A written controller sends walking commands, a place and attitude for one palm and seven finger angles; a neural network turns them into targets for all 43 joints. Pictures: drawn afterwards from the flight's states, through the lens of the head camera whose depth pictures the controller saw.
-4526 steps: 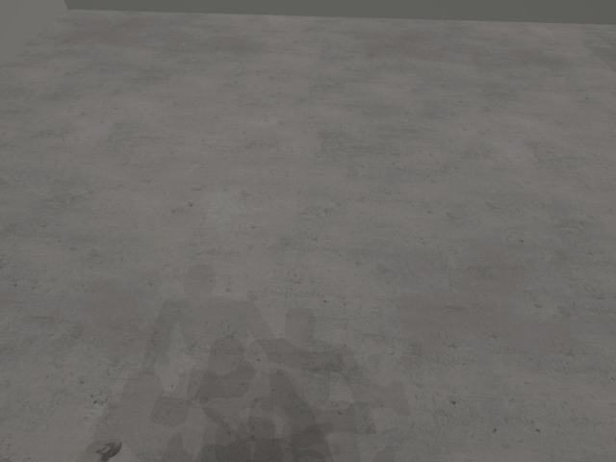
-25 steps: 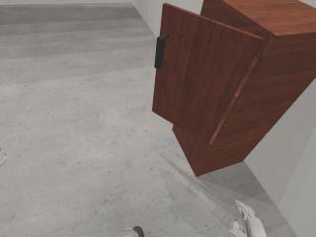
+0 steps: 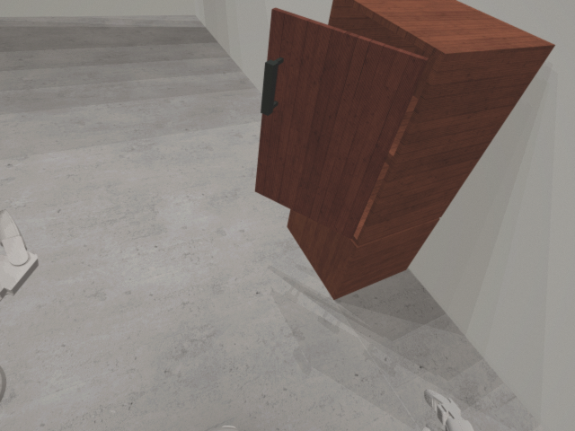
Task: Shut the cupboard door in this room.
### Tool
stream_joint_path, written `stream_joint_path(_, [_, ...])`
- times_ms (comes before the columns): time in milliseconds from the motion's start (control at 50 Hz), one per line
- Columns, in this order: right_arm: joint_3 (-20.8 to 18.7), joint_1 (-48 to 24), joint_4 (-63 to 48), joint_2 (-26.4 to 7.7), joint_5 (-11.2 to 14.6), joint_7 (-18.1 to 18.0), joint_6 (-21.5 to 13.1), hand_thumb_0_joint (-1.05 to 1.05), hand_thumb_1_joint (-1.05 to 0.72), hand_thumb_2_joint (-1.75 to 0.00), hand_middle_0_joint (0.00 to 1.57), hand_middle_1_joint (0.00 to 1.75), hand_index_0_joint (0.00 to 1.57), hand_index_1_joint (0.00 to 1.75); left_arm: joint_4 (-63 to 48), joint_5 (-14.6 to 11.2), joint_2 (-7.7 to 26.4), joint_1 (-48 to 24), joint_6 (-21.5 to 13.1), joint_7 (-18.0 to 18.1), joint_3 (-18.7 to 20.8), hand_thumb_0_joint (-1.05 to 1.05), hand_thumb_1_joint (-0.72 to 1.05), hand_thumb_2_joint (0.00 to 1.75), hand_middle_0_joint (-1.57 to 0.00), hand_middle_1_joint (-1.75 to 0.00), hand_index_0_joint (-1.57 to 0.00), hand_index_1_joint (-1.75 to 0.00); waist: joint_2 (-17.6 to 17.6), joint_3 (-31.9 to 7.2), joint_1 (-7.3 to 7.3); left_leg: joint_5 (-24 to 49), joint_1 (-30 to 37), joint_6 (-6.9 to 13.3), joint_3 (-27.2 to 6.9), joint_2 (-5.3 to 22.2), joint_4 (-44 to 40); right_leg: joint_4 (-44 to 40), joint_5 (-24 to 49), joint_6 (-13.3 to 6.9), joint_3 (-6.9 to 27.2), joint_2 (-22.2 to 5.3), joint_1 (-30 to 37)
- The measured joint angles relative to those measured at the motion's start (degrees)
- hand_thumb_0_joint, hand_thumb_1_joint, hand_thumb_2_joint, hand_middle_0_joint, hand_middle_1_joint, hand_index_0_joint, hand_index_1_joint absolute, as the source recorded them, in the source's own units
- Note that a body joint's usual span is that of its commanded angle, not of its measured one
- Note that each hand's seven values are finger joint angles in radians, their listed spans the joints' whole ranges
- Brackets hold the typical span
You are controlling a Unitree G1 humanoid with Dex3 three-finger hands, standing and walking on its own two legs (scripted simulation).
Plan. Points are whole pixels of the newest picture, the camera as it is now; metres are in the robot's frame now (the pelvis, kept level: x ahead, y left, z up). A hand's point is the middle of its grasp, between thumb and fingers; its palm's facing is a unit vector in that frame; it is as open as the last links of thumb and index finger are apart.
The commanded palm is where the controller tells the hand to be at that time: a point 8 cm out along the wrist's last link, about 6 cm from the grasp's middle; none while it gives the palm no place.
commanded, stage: stop stepping back and stand still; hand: left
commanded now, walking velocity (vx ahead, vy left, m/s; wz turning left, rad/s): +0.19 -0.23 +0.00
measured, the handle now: (273, 86) +0.92 +0.08 +0.05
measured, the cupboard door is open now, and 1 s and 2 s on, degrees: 34 34 34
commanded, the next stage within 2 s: let the arm hang, fingers relaxed in 0.58 s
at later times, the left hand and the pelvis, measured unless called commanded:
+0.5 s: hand out of the picture +0.17 +0.31 +0.17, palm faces +0.44 -0.81 -0.40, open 7.4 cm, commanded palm +0.11 +0.35 +0.19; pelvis -0.04 +0.05 +0.00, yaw +0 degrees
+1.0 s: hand out of the picture +0.03 +0.23 -0.16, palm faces +0.10 -0.98 -0.16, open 6.9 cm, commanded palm none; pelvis -0.05 +0.05 +0.00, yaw +3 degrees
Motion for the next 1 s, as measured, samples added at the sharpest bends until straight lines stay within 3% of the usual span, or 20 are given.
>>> stream_joint_path(40, [0.4,0.7,-1.5,1.4,-0.3,1.3,0.0,0.02,-0.90,-0.90,0.20,0.30,0.20,0.30,-2.7,-0.5,0.2,4.1,1.2,-0.6,-0.2,0.01,0.89,0.90,-0.21,-0.30,-0.21,-0.30,0.1,0.0,-1.66,0.2,1.6,-1.1,0.7,0.5,-5.4,-1.8,-0.1,-0.8,-2.6,2.3,1.0])
stream_joint_path(80, [0.9,1.8,-3.4,2.2,-0.6,2.3,0.3,0.02,-0.90,-0.90,0.20,0.30,0.20,0.30,-7.3,-0.8,1.6,10.8,1.4,-1.4,-0.7,0.01,0.89,0.90,-0.21,-0.30,-0.21,-0.30,-0.1,-1.1,-2.52,-2.3,1.7,-2.3,1.9,0.4,-8.3,-9.9,0.4,-2.1,-5.8,3.3,4.5])
stream_joint_path(120, [1.3,2.5,-5.2,2.4,-0.8,2.7,0.9,0.02,-0.90,-0.90,0.20,0.30,0.20,0.30,-12.1,-0.7,5.2,17.2,0.7,-1.9,0.5,0.01,0.89,0.90,-0.21,-0.30,-0.21,-0.30,-2.3,-2.7,-1.64,-9.2,-2.4,-3.5,4.6,-1.1,-3.3,-19.0,2.5,-5.1,-5.4,1.7,7.4])
stream_joint_path(160, [1.0,1.6,-3.6,1.5,-0.9,2.3,2.0,0.02,-0.90,-0.90,0.20,0.30,0.20,0.30,-13.4,-0.5,7.2,18.4,-0.6,-2.4,0.9,0.01,0.89,0.90,-0.21,-0.30,-0.21,-0.30,-1.6,-2.1,0.08,-12.6,-7.1,-3.5,3.6,-0.5,11.5,-18.6,12.9,-7.1,-5.3,1.2,5.6])
stream_joint_path(200, [0.5,2.1,-1.1,0.9,-0.8,1.7,3.2,0.02,-0.90,-0.90,0.20,0.30,0.20,0.30,-10.6,0.1,8.0,16.0,-2.1,-2.1,0.6,0.01,0.89,0.90,-0.22,-0.30,-0.22,-0.30,-1.0,-3.0,0.56,-13.2,-8.8,-3.0,2.7,0.4,21.4,-17.6,12.5,-7.0,-5.8,0.6,5.4])
stream_joint_path(240, [0.4,3.3,0.3,0.2,-0.5,0.8,4.1,0.02,-0.90,-0.90,0.20,0.30,0.20,0.30,-6.2,0.5,7.0,13.0,-2.5,-1.1,0.7,0.01,0.88,0.90,-0.22,-0.31,-0.22,-0.30,-0.8,-4.6,0.66,-13.7,-7.5,-2.4,2.9,1.9,23.4,-18.1,11.4,-6.1,-6.2,-0.6,5.7])
stream_joint_path(300, [0.1,4.8,1.1,-1.5,-0.3,-0.4,3.9,0.02,-0.90,-0.90,0.20,0.30,0.20,0.30,-0.2,0.7,3.6,9.4,-1.5,0.5,0.6,0.01,0.88,0.90,-0.22,-0.31,-0.22,-0.30,-0.1,-5.9,0.28,-15.3,-2.4,-1.4,3.4,4.2,17.6,-18.2,11.6,-5.0,-6.9,-2.4,5.9])
stream_joint_path(380, [-0.7,5.9,0.5,-3.9,-0.2,-1.7,2.4,0.02,-0.90,-0.90,0.20,0.30,0.20,0.30,0.4,0.7,-0.5,8.5,0.2,1.6,-1.5,0.01,0.89,0.90,-0.21,-0.30,-0.21,-0.30,1.5,-5.2,-0.30,-13.0,7.7,-0.5,3.8,6.1,2.2,-14.3,9.3,-2.8,-8.6,-3.9,5.1])
stream_joint_path(420, [-1.1,4.3,0.4,-3.7,0.0,-2.0,1.9,0.02,-0.90,-0.90,0.20,0.30,0.20,0.30,-1.6,0.5,-0.8,8.9,0.4,1.4,-2.0,0.01,0.89,0.90,-0.21,-0.30,-0.21,-0.30,0.7,-3.0,-0.30,-6.9,8.1,-1.9,4.3,5.6,1.8,-10.3,7.5,-1.7,-8.3,-5.1,4.1])
stream_joint_path(480, [-0.7,2.0,-0.2,-1.6,-0.2,-1.6,1.0,0.02,-0.90,-0.90,0.20,0.30,0.20,0.30,-3.3,0.5,0.3,10.4,0.0,0.5,-1.3,0.01,0.89,0.90,-0.21,-0.30,-0.21,-0.30,-1.1,-1.6,-0.32,-8.9,8.5,-2.6,5.4,4.7,2.3,-9.2,6.8,-0.6,-5.3,-5.0,3.5])
stream_joint_path(580, [0.9,-0.5,-2.5,1.1,-0.1,0.1,-0.5,0.02,-0.90,-0.90,0.20,0.30,0.20,0.30,-5.5,0.5,2.3,10.6,-1.4,-0.2,0.4,0.01,0.89,0.90,-0.21,-0.30,-0.21,-0.30,0.8,-0.1,0.18,-8.0,7.8,-3.1,4.4,6.2,0.6,-14.6,9.8,-2.0,-6.0,-3.0,4.6])
stream_joint_path(680, [1.5,-2.1,-3.9,1.5,0.6,1.1,0.5,0.02,-0.90,-0.90,0.20,0.30,0.20,0.30,-5.4,-0.2,2.3,12.4,-1.4,-0.1,0.4,0.01,0.89,0.90,-0.21,-0.30,-0.21,-0.30,2.2,-0.6,0.54,-8.2,7.1,-3.4,4.4,6.8,0.6,-15.6,10.2,-2.4,-5.9,-2.4,4.2])
stream_joint_path(720, [0.3,-2.9,-1.7,0.1,0.6,2.8,-0.6,0.01,-0.90,-0.90,0.20,0.30,0.20,0.30,3.0,1.7,1.5,8.1,-1.4,-2.4,-4.5,0.01,0.89,0.90,-0.21,-0.30,-0.21,-0.30,3.5,-1.5,1.06,-8.2,5.7,-3.1,4.1,6.1,2.0,-13.4,9.6,-2.0,-6.4,-3.2,2.9])
stream_joint_path(780, [-0.2,-5.0,1.2,-3.5,-0.1,3.7,2.0,0.01,-0.90,-0.90,0.20,0.30,0.20,0.30,24.2,3.6,-2.6,-0.3,4.9,-6.8,-13.6,0.00,0.90,0.90,-0.20,-0.30,-0.20,-0.30,5.8,-2.7,1.58,-9.5,3.9,-2.4,4.0,4.8,4.3,-9.6,7.2,-1.4,-6.7,-4.8,0.7])
stream_joint_path(840, [-0.5,-6.5,3.0,-5.0,-0.8,3.7,4.8,0.01,-0.90,-0.90,0.20,0.30,0.20,0.30,45.4,4.5,-7.1,-5.2,9.9,-8.9,-20.5,0.00,0.90,0.90,-0.20,-0.30,-0.20,-0.30,6.1,-1.6,0.40,-10.0,3.6,-2.1,3.8,3.9,5.9,-6.9,6.0,-1.2,-6.9,-5.8,0.1])
stream_joint_path(880, [-0.6,-6.3,4.1,-4.7,-1.4,3.5,6.0,0.01,-0.90,-0.90,0.20,0.30,0.20,0.30,56.2,4.8,-9.8,-6.1,11.5,-9.5,-23.8,0.00,0.91,0.90,-0.20,-0.30,-0.20,-0.30,4.7,-0.2,-0.67,-9.9,4.2,-2.0,3.6,3.4,6.0,-6.4,5.7,-1.2,-7.1,-6.3,0.7])
stream_joint_path(940, [-0.5,-4.9,7.3,-3.5,-1.8,3.3,7.0,0.01,-0.90,-0.90,0.20,0.30,0.20,0.30,68.3,4.7,-13.4,-5.4,12.3,-9.7,-26.3,0.01,0.91,0.90,-0.20,-0.30,-0.20,-0.30,1.6,2.0,-1.22,-9.1,5.9,-1.9,3.4,3.1,4.6,-7.7,6.3,-1.0,-7.4,-6.5,2.4])
stream_joint_path(960, [-0.5,-3.9,8.7,-3.0,-1.8,3.2,7.1,0.01,-0.90,-0.90,0.20,0.30,0.20,0.30,70.4,3.5,-14.2,-5.3,11.6,-8.6,-24.5,-0.01,0.94,0.90,-0.21,-0.30,-0.21,-0.30,0.9,2.5,-1.03,-8.7,6.1,-1.9,3.0,3.3,4.0,-8.9,7.0,-0.9,-7.8,-6.2,3.1])
stream_joint_path(1000, [-0.4,-2.0,11.9,-2.0,-1.9,2.9,7.4,0.01,-0.90,-0.90,0.20,0.30,0.20,0.30,73.6,3.6,-13.3,-5.5,10.5,-7.9,-22.9,-0.05,1.00,0.90,-0.21,-0.30,-0.21,-0.30,0.1,3.3,0.07,-7.6,6.8,-2.0,2.2,3.8,2.3,-12.1,8.7,-1.1,-8.6,-5.4,4.6])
